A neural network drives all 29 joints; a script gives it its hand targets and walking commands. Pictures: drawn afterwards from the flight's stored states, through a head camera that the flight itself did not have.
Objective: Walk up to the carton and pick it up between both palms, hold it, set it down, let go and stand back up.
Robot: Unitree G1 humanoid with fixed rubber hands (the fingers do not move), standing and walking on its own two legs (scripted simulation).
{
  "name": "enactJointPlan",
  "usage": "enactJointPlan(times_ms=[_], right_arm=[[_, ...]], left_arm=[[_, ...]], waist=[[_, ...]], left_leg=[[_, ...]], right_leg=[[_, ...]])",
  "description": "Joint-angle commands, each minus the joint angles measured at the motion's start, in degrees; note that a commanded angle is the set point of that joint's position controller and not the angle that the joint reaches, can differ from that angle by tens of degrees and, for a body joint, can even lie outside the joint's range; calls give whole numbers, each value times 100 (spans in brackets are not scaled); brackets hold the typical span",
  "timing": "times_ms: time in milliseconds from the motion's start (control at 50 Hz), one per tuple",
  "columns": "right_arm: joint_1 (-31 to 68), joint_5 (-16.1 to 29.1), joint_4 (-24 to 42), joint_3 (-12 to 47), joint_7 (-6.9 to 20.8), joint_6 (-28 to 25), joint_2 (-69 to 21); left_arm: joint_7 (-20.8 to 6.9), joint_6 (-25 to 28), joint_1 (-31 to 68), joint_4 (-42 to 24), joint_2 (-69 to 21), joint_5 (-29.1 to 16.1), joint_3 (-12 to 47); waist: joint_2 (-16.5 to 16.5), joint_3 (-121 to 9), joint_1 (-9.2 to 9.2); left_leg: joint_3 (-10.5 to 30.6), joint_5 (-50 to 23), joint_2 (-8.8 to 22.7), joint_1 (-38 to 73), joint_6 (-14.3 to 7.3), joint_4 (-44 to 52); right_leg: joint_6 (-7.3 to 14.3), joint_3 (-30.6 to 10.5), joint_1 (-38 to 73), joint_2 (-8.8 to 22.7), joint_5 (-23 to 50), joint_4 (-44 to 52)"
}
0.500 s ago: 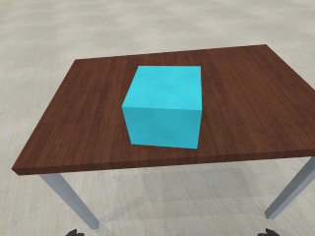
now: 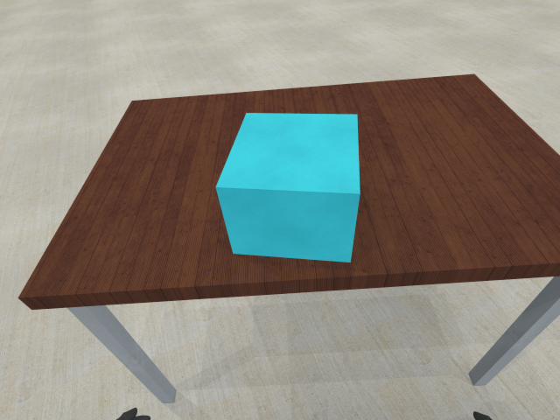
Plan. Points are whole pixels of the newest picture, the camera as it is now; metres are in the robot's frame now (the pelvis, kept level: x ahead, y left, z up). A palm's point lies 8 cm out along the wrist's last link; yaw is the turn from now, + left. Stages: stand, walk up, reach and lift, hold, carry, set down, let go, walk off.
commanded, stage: stand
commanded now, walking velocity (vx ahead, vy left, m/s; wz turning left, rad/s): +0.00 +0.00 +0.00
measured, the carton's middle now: (295, 183) +0.54 -0.01 +0.05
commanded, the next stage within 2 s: none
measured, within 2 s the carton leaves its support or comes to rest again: neither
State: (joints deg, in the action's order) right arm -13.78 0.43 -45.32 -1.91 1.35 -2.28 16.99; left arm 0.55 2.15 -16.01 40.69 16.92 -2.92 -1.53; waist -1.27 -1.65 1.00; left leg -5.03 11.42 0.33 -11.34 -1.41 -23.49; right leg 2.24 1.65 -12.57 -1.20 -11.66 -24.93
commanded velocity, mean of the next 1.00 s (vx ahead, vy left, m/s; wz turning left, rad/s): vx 0.00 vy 0.00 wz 0.00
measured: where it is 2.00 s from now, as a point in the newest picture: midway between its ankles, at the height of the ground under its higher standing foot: outside the picture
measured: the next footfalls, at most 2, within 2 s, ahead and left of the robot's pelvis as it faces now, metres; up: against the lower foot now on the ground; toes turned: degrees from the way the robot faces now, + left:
none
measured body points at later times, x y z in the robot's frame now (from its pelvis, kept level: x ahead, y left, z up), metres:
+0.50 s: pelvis +0.00 +0.00 +0.00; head -0.01 -0.01 +0.45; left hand +0.13 +0.28 -0.09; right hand +0.11 -0.27 -0.12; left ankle +0.01 +0.11 -0.74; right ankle +0.02 -0.09 -0.74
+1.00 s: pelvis +0.00 +0.00 +0.00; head -0.01 -0.01 +0.45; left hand +0.12 +0.28 -0.10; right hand +0.11 -0.27 -0.12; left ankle +0.01 +0.11 -0.74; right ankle +0.02 -0.09 -0.74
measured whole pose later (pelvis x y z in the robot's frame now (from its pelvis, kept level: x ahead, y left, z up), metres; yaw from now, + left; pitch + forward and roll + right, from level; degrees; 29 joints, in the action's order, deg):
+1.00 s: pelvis +0.00 +0.00 +0.00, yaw +0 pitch -1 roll +1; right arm -13.8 0.4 -46.3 -1.9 1.2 -2.3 17.0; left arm 0.6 2.2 -13.9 44.0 16.9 -2.9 -0.7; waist -1.2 -1.4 1.0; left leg -5.0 11.3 0.3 -11.3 -1.4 -23.5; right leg 2.2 1.6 -12.6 -1.2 -11.5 -24.9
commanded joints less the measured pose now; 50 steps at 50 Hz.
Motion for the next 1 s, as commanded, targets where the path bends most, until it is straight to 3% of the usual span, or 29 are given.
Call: enactJointPlan(times_ms=[0, 20, 80, 140, 180, 260, 280, 300, 320, 340, 360, 380, 440, 460, 500, 540, 600, 620, 640, 660, 700, 740, 760, 820, 840, 860, 920, 960, 980], right_arm=[[361, -204, -198, -233, -88, -158, 1403], [342, -165, -206, -282, -104, -149, 1455], [379, -178, -204, -265, -139, -171, 1447], [299, -195, -208, -294, -124, -171, 1479], [258, -219, -268, -255, -126, -138, 1448], [413, -196, -197, -245, -152, -129, 1431], [253, -196, -297, -247, -131, -127, 1404], [284, -173, -262, -194, -147, -122, 1358], [503, -195, -210, -225, -132, -153, 1443], [481, -204, -190, -274, -139, -125, 1493], [414, -209, -215, -239, -139, -138, 1447], [402, -223, -265, -235, -123, -145, 1361], [172, -118, -297, -233, -125, -119, 1358], [337, -185, -294, -228, -122, -136, 1366], [343, -132, -259, -247, -111, -164, 1449], [427, -189, -207, -221, -132, -179, 1341], [381, -208, -293, -254, -113, -112, 1462], [381, -172, -259, -232, -133, -111, 1420], [443, -226, -262, -241, -137, -126, 1375], [369, -202, -300, -239, -127, -125, 1470], [261, -164, -316, -223, -134, -122, 1361], [414, -229, -315, -257, -153, -142, 1502], [280, -156, -314, -279, -133, -143, 1515], [299, -191, -333, -306, -104, -137, 1478], [229, -174, -338, -288, -104, -151, 1473], [402, -221, -302, -267, -140, -148, 1481], [329, -161, -321, -283, -111, -144, 1534], [240, -155, -360, -252, -94, -115, 1439], [432, -200, -254, -269, -109, -127, 1429]], left_arm=[[-24, 221, 425, 176, 1440, 439, -277], [-44, 235, 438, 192, 1436, 499, -254], [-43, 214, 395, 225, 1345, 488, -227], [-20, 233, 580, 181, 1339, 505, -239], [-15, 212, 369, 283, 1448, 473, -269], [-43, 221, 550, 234, 1453, 463, -240], [-42, 216, 379, 306, 1452, 474, -275], [-42, 208, 522, 243, 1420, 511, -258], [-51, 178, 414, 292, 1289, 424, -170], [-62, 212, 543, 293, 1348, 475, -200], [-62, 180, 686, 286, 1347, 509, -230], [-45, 194, 424, 341, 1452, 509, -255], [-3, 216, 592, 264, 1518, 482, -207], [-8, 225, 658, 311, 1595, 493, -251], [-16, 211, 432, 400, 1427, 471, -229], [-28, 191, 447, 414, 1380, 449, -207], [-10, 192, 611, 391, 1357, 445, -177], [-18, 185, 566, 414, 1358, 505, -203], [-13, 220, 508, 452, 1288, 485, -170], [-19, 200, 567, 444, 1514, 483, -209], [-32, 211, 524, 503, 1561, 467, -243], [-31, 194, 604, 480, 1383, 508, -206], [-35, 176, 595, 480, 1465, 454, -194], [-45, 203, 479, 512, 1275, 456, -143], [-41, 189, 627, 516, 1420, 493, -177], [-11, 219, 689, 492, 1408, 475, -193], [-26, 220, 531, 565, 1478, 453, -184], [-25, 204, 598, 535, 1409, 433, -163], [-9, 210, 625, 541, 1400, 497, -179]], waist=[[140, 100, -41], [225, -15, 31], [178, 14, -42], [188, -20, 85], [1, -22, 44], [225, 84, -72], [93, -8, -130], [144, 34, 26], [-102, 114, -131], [277, 91, -65], [49, 239, 2], [97, 64, -73], [66, 59, 47], [249, -35, 40], [91, 22, -52], [209, 2, -61], [203, -108, -13], [389, -10, 25], [295, 149, -89], [43, 77, -24], [-15, 57, 35], [5, 42, -7], [353, -2, 29], [212, 38, -28], [127, 188, 93], [115, 117, -25], [334, -39, -18], [158, -174, 16], [327, -5, 6]], left_leg=[[824, -157, 804, 230, -147, 540], [852, -85, 825, 280, -100, 574], [877, -82, 821, 251, -161, 509], [857, -217, 784, 360, -127, 498], [890, -313, 827, 369, -158, 555], [887, -265, 826, 202, -152, 523], [890, -105, 796, 270, -147, 594], [830, -94, 802, 223, -98, 552], [871, 37, 840, 64, -151, 578], [890, 45, 819, 159, -147, 647], [861, 218, 838, 96, -125, 663], [866, 128, 818, 148, -132, 663], [833, -168, 781, 309, -132, 553], [829, -249, 810, 364, -135, 609], [866, -334, 791, 290, -100, 558], [912, -218, 836, 211, -126, 531], [833, -116, 835, 307, -124, 590], [901, -65, 821, 351, -104, 566], [923, -132, 876, 270, -148, 610], [832, -93, 845, 275, -116, 645], [861, -76, 809, 254, -140, 717], [816, -177, 806, 233, -106, 573], [925, -191, 845, 302, -117, 626], [901, -243, 863, 278, -147, 550], [829, -269, 814, 274, -85, 567], [840, -293, 825, 313, -121, 617], [856, -362, 822, 355, -147, 533], [880, -208, 800, 266, -119, 611], [800, -105, 815, 424, -118, 605]], right_leg=[[49, -918, 89, 870, 471, 661], [29, -784, 181, 832, 448, 618], [94, -899, 221, 907, 406, 712], [86, -888, 154, 894, 513, 679], [75, -877, 198, 873, 568, 668], [31, -879, 161, 889, 504, 561], [35, -887, 202, 859, 356, 632], [54, -866, 227, 865, 454, 589], [-8, -909, 134, 846, 314, 633], [45, -889, 143, 805, 177, 583], [15, -915, 73, 844, 134, 700], [43, -889, 221, 828, 237, 701], [47, -930, 203, 885, 357, 727], [40, -960, 202, 870, 449, 683], [55, -895, 218, 851, 593, 671], [43, -863, 288, 886, 559, 693], [24, -854, 218, 858, 378, 665], [32, -854, 115, 847, 398, 733], [-19, -833, 112, 869, 286, 692], [31, -925, 170, 903, 371, 712], [56, -916, 178, 896, 379, 738], [50, -920, 261, 903, 480, 677], [94, -813, 199, 887, 418, 642], [50, -895, 228, 910, 415, 750], [55, -873, 157, 920, 588, 697], [36, -939, 150, 906, 647, 670], [4, -839, 379, 900, 782, 735], [52, -910, 469, 914, 728, 727], [7, -889, 149, 879, 484, 694]])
